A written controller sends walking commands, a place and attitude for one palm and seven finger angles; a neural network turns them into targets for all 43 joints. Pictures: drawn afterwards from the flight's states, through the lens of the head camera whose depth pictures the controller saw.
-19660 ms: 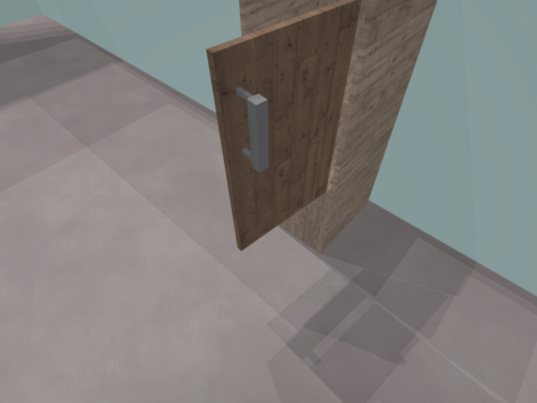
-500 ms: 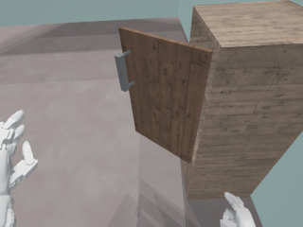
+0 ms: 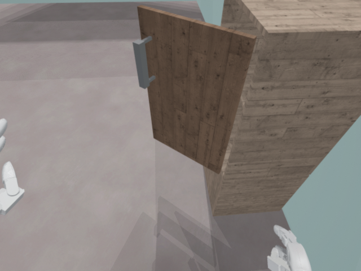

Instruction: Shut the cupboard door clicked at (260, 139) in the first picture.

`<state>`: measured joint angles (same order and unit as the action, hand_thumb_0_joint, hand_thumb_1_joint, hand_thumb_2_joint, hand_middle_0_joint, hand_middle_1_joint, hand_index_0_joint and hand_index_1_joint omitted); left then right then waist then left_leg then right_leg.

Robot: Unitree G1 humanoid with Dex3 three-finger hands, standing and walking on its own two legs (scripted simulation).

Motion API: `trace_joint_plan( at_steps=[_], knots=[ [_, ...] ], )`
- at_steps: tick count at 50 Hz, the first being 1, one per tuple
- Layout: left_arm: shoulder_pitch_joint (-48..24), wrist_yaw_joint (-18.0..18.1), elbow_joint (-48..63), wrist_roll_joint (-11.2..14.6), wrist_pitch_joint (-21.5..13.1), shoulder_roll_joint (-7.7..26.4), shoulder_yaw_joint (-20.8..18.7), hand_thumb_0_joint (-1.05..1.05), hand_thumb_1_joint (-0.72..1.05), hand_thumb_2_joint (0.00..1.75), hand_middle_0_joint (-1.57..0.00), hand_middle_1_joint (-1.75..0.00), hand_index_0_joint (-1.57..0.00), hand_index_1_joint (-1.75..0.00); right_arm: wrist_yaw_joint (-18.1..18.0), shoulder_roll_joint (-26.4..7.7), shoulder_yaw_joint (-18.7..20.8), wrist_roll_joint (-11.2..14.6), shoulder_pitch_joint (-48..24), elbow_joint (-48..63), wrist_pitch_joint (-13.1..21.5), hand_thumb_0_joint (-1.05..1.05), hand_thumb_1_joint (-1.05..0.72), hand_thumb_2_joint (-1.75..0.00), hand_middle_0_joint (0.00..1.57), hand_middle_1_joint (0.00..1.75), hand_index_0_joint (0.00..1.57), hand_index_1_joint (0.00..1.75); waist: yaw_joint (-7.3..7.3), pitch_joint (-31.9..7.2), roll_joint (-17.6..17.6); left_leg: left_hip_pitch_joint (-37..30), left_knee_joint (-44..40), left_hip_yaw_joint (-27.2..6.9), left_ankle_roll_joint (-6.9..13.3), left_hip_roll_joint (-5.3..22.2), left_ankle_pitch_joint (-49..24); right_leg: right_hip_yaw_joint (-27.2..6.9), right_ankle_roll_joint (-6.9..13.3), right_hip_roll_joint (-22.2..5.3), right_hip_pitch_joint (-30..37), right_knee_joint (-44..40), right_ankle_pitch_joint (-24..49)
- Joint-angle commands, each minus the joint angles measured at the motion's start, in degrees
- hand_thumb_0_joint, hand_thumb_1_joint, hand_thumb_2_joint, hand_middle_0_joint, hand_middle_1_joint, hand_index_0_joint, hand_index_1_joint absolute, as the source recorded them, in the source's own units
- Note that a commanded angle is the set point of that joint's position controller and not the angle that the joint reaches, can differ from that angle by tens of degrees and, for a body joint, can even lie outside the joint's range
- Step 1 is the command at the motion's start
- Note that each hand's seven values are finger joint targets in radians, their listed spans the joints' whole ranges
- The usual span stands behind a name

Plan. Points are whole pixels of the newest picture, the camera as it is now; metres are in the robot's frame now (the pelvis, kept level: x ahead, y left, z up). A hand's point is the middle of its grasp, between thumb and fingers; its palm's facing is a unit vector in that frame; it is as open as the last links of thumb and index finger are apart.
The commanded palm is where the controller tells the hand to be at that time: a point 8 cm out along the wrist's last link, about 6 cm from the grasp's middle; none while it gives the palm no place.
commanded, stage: step back with the hand held close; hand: left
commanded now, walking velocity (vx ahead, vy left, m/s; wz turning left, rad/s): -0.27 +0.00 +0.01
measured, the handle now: (146, 62) +0.71 +0.16 +0.10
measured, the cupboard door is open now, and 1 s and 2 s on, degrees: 51 51 51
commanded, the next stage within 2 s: stop stepping back and stand still in 1.00 s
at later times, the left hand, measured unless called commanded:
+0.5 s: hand out of the picture +0.14 +0.26 +0.17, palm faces +0.46 -0.75 -0.48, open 7.4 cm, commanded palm +0.07 +0.30 +0.18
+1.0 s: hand out of the picture +0.06 +0.28 +0.17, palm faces +0.52 -0.73 -0.45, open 7.4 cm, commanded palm +0.01 +0.29 +0.18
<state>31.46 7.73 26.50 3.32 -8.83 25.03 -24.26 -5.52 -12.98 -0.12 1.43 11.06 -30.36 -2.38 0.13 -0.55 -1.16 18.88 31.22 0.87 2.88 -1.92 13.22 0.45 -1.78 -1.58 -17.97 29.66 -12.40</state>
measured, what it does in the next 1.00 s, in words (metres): walks backwards: right foot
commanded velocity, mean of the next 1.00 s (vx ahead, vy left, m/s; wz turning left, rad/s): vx -0.37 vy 0.00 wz -0.07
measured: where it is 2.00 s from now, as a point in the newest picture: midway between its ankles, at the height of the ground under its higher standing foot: outside the picture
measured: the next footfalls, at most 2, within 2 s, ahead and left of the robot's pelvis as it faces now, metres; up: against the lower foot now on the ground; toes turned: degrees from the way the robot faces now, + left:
right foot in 1.00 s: -0.15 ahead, -0.14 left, +0.00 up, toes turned +5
left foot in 1.26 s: -0.11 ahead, +0.11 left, +0.00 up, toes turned +0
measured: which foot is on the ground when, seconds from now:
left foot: down 0.00-1.00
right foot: down 0.00-0.82, up 0.84-0.98, down 1.00-1.00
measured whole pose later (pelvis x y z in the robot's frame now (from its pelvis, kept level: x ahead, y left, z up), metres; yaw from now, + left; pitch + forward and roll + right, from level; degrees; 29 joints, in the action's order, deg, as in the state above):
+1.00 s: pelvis -0.12 -0.01 +0.00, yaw +3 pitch +4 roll -4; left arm 32.0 9.3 30.8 2.8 -14.6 24.9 -27.9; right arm -3.8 -9.2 -0.3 -0.7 12.3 -36.3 6.4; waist -0.9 -2.8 0.2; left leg 29.1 33.8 -0.4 0.8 3.4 8.7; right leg -0.5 -0.9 4.5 -15.1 36.9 -18.1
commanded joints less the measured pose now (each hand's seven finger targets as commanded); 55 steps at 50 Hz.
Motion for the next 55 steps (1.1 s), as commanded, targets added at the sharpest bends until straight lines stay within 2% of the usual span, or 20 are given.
trace_joint_plan(
  at_steps=[1, 10, 16, 23, 26, 29, 32, 34, 35, 37, 38, 39, 40, 42, 43, 45, 48, 51, 53, 55],
  knots=[
    [-2.7, 1.8, 10.7, -1.0, -4.8, 8.9, -7.8, 0.0, 0.9, 0.9, -0.2, -0.3, -0.2, -0.3, -0.8, -8.3, 3.2, -0.3, -4.6, 8.2, 4.1, 0.0, -0.9, -0.9, 0.2, 0.3, 0.2, 0.3, -0.21, -3.9, -4.3, 21.6, -12.9, -8.6, 2.3, 8.5, 18.9, -3.1, 1.3, -0.3, 17.6, 3.7, 4.7],
    [-6.7, 2.7, 12.2, -2.2, -7.7, 9.2, -7.7, 0.0, 0.9, 0.9, -0.2, -0.3, -0.2, -0.3, -0.7, -8.0, 3.0, -1.1, -3.3, 6.4, 7.7, 0.0, -0.9, -0.9, 0.2, 0.3, 0.2, 0.3, 0.14, -2.4, -2.6, 20.9, -8.7, -8.5, 1.8, 7.1, 23.7, -6.2, 2.4, -1.1, 10.0, -0.4, -8.2],
    [-5.6, 3.5, 12.9, -1.6, -8.6, 9.8, -7.3, 0.0, 0.9, 0.9, -0.2, -0.3, -0.2, -0.3, -0.1, -7.3, 2.8, -1.4, -2.6, 4.8, 8.6, 0.0, -0.9, -0.9, 0.2, 0.3, 0.2, 0.3, 0.52, -3.1, 0.0, 13.5, -3.2, -6.0, -0.3, 4.5, 16.5, -8.7, 4.1, -4.4, 1.7, -7.1, -11.3],
    [-2.4, 3.3, 13.3, -2.3, -10.0, 9.7, -9.8, 0.0, 0.9, 0.9, -0.2, -0.3, -0.2, -0.3, -0.5, -8.4, 3.2, -1.2, -3.6, 5.4, 9.7, 0.0, -0.9, -0.9, 0.2, 0.3, 0.2, 0.3, -0.17, -5.5, -10.0, 29.9, -16.5, -13.2, 3.4, 12.2, 24.6, -1.9, 1.1, 3.8, 20.1, 11.0, 2.2],
    [-1.7, 2.5, 12.0, -2.8, -10.6, 10.0, -11.1, 0.0, 0.9, 0.9, -0.2, -0.3, -0.2, -0.3, -0.3, -8.9, 4.0, -1.2, -3.7, 5.7, 10.3, 0.0, -0.9, -0.9, 0.2, 0.3, 0.2, 0.3, -0.32, -4.1, -9.5, 37.0, -15.9, -14.0, 4.9, 14.0, 31.0, -4.0, 0.8, 5.2, 24.0, 14.8, 2.8],
    [-2.1, 1.9, 13.8, -2.3, -10.8, 9.9, -10.7, 0.0, 0.9, 0.9, -0.2, -0.3, -0.2, -0.3, 0.0, -8.1, 3.9, -1.3, -3.0, 5.1, 10.5, 0.0, -0.9, -0.9, 0.2, 0.3, 0.2, 0.3, -0.01, -6.7, -5.0, 31.1, -9.7, -9.8, 3.4, 11.3, 26.5, -8.2, 2.0, 2.4, 19.4, 11.1, 4.4],
    [-5.4, 2.4, 14.8, -2.1, -10.0, 11.5, -10.5, 0.0, 0.9, 0.9, -0.2, -0.3, -0.2, -0.3, 0.5, -7.0, 4.0, -2.0, -2.2, 4.0, 10.2, 0.0, -0.9, -0.9, 0.2, 0.3, 0.2, 0.3, 0.54, -3.7, 3.4, 18.8, 5.2, -4.5, -0.9, 4.5, 21.6, -21.8, 6.7, -7.3, -0.1, -5.5, -8.0],
    [-6.1, 3.3, 14.5, -1.5, -8.8, 10.6, -7.6, 0.0, 0.9, 0.9, -0.2, -0.3, -0.2, -0.3, 1.4, -4.7, 3.4, -1.9, -2.1, 2.4, 9.0, 0.0, -0.9, -0.9, 0.2, 0.3, 0.2, 0.3, 0.91, -5.4, 11.7, 4.8, 16.6, -1.6, -3.6, 1.4, 11.0, -23.5, 10.0, -14.9, -11.6, -14.1, -11.5],
    [-6.3, 3.8, 14.5, -1.6, -8.3, 11.4, -7.9, 0.0, 0.9, 0.9, -0.2, -0.3, -0.2, -0.3, 1.4, -4.5, 3.3, -1.8, -2.6, 2.3, 8.4, 0.0, -0.9, -0.9, 0.2, 0.3, 0.2, 0.3, 1.03, -6.1, 12.2, 1.7, 20.0, -1.1, -3.6, 1.1, 10.8, -22.3, 10.3, -15.7, -13.8, -15.2, -11.3],
    [-6.3, 4.2, 13.8, -1.5, -7.8, 12.1, -8.9, 0.0, 0.9, 0.9, -0.2, -0.3, -0.2, -0.3, 1.0, -4.7, 3.2, -1.9, -2.9, 1.9, 7.6, 0.0, -0.9, -0.9, 0.2, 0.3, 0.2, 0.3, 1.23, -4.6, 9.6, 0.2, 15.6, -2.1, -3.1, 1.8, 11.0, -18.0, 9.1, -13.9, -14.4, -13.9, -8.3],
    [-5.4, 4.2, 13.9, -1.6, -7.7, 11.1, -8.1, 0.0, 0.9, 0.9, -0.2, -0.3, -0.2, -0.3, 0.8, -4.4, 2.8, -1.8, -2.5, 1.9, 7.3, 0.0, -0.9, -0.9, 0.2, 0.3, 0.2, 0.3, 1.49, -3.7, 7.7, -0.6, 6.0, -3.5, -2.4, 3.1, 9.7, -14.2, 7.3, -11.2, -13.5, -10.6, -7.2],
    [-5.3, 4.0, 15.4, -1.5, -8.1, 10.9, -8.2, 0.0, 0.9, 0.9, -0.2, -0.3, -0.2, -0.3, 0.4, -5.7, 3.0, -1.7, -2.8, 2.5, 7.3, 0.0, -0.9, -0.9, 0.2, 0.3, 0.2, 0.3, 1.51, -3.0, 0.6, 1.7, -4.4, -6.4, -0.9, 5.4, 9.2, -9.7, 4.6, -5.4, -11.4, -5.2, -7.5],
    [-5.0, 4.1, 17.0, -1.5, -8.8, 11.1, -9.1, 0.0, 0.9, 0.9, -0.2, -0.3, -0.2, -0.3, -0.2, -7.3, 3.4, -1.6, -3.5, 3.4, 7.8, 0.0, -0.9, -0.9, 0.2, 0.3, 0.2, 0.3, 1.19, -3.6, -9.0, 8.6, -11.4, -12.9, 1.7, 11.4, 8.3, -5.0, 1.9, 1.1, -4.6, 4.6, -4.5],
    [-3.0, 3.4, 16.5, -1.7, -10.0, 12.0, -11.7, 0.0, 0.9, 0.9, -0.2, -0.3, -0.2, -0.3, -0.5, -6.6, 4.3, -1.4, -4.4, 3.4, 9.7, 0.0, -0.9, -0.9, 0.2, 0.3, 0.2, 0.3, 0.3, -10.3, -16.5, 22.9, -21.2, -20.3, 5.7, 21.3, 21.2, -2.1, 0.1, 6.9, 13.0, 23.0, -7.7],
    [-1.4, 2.9, 15.2, -1.7, -9.6, 10.3, -11.4, 0.0, 0.9, 0.9, -0.2, -0.3, -0.2, -0.3, -0.3, -7.1, 4.9, -1.5, -3.8, 3.9, 10.3, 0.0, -0.9, -0.9, 0.2, 0.3, 0.2, 0.3, 0.28, -9.3, -15.3, 25.3, -21.6, -20.0, 6.4, 22.5, 24.6, -2.6, 0.3, 7.4, 13.8, 27.5, -9.4],
    [-2.1, 2.3, 16.7, -1.0, -9.5, 8.4, -9.6, 0.0, 0.9, 0.9, -0.2, -0.3, -0.2, -0.3, 0.3, -6.6, 4.7, -2.0, -3.3, 2.9, 11.1, 0.0, -0.9, -0.9, 0.2, 0.3, 0.2, 0.3, -0.11, -6.5, -10.1, 17.8, -14.9, -15.0, 5.5, 20.0, 10.5, -3.0, 1.0, 5.8, 7.9, 19.2, -10.7],
    [-2.9, 1.6, 16.9, -0.4, -9.6, 6.6, -5.5, 0.0, 0.9, 0.9, -0.2, -0.3, -0.2, -0.3, 0.9, -6.2, 3.4, -2.3, -3.3, 0.8, 12.4, 0.0, -0.9, -0.9, 0.2, 0.3, 0.2, 0.3, 0.11, -8.0, -10.3, 2.1, -9.7, -11.5, 2.5, 17.1, -9.6, -1.2, 0.9, 5.0, 3.1, 2.2, -5.6],
    [-7.8, 1.3, 15.4, -0.6, -9.7, 8.9, -5.7, 0.0, 0.9, 0.9, -0.2, -0.3, -0.2, -0.3, 0.8, -7.0, 3.0, -2.9, -4.4, -0.4, 12.4, 0.0, -0.9, -0.9, 0.2, 0.3, 0.2, 0.3, 0.06, -9.1, -8.3, -3.1, -6.9, -6.3, -0.2, 13.9, -18.8, -2.4, 0.7, 3.7, 4.1, -4.2, 11.0],
    [-8.1, 1.5, 16.0, -0.6, -9.6, 10.7, -6.1, 0.0, 0.9, 0.9, -0.2, -0.3, -0.2, -0.3, 0.7, -4.8, 3.4, -2.1, -3.8, 0.1, 11.0, 0.0, -0.9, -0.9, 0.2, 0.3, 0.2, 0.3, 0.86, -17.6, -1.4, -12.7, -0.6, 0.2, -2.7, 10.2, -27.1, -7.1, 1.1, -1.7, 2.8, -4.5, 29.6],
    [-5.4, 1.5, 16.2, 0.3, -8.7, 12.7, -7.5, 0.0, 0.9, 0.9, -0.2, -0.3, -0.2, -0.3, 0.5, -4.4, 3.8, -0.8, -4.9, 2.4, 9.8, 0.0, -0.9, -0.9, 0.2, 0.3, 0.2, 0.3, 0.87, -19.0, 5.4, -11.5, 3.4, 2.9, -3.9, 6.1, -16.9, -8.9, -0.4, -5.6, 2.1, -5.8, 34.6]
  ],
)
